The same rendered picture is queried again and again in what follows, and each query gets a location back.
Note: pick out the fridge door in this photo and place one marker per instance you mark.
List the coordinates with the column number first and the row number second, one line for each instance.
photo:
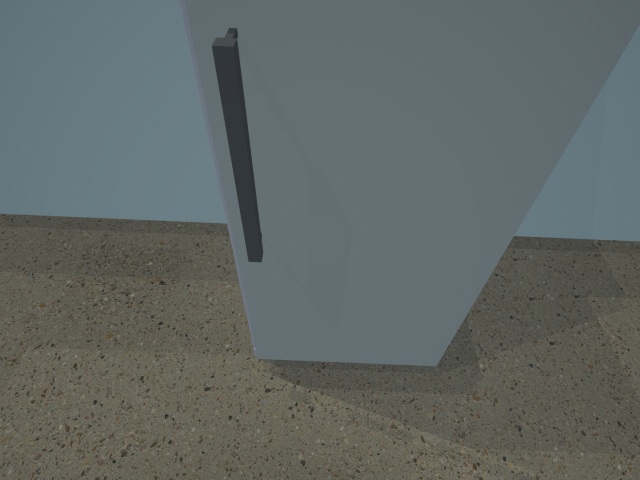
column 397, row 146

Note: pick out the handle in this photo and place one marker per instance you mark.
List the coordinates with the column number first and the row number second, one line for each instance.
column 228, row 70

